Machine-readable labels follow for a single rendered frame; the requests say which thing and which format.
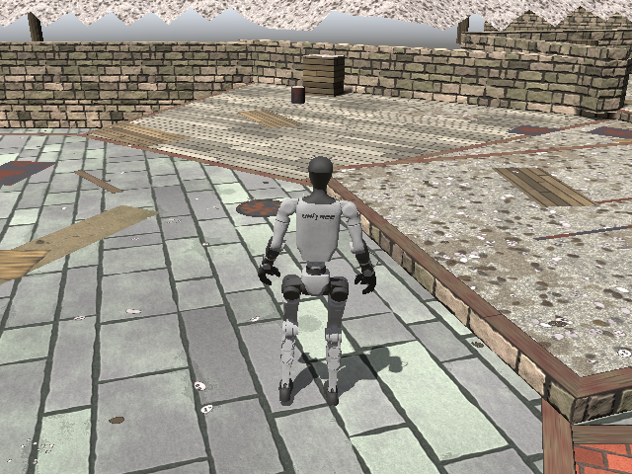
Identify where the right robot thigh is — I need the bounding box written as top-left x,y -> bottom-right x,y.
325,276 -> 349,345

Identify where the left robot forearm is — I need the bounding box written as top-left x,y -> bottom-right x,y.
261,236 -> 279,270

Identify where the robot right upper arm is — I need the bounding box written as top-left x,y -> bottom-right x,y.
340,200 -> 365,255

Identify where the right robot hand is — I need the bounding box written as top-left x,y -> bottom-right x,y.
355,272 -> 376,294

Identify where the left robot hand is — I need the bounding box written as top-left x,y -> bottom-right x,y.
258,265 -> 280,285

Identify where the robot left upper arm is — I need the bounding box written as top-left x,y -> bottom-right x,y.
270,198 -> 298,252

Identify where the robot right foot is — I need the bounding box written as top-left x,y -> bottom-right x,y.
323,380 -> 339,406

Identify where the right robot forearm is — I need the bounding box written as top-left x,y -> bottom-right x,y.
355,239 -> 374,277

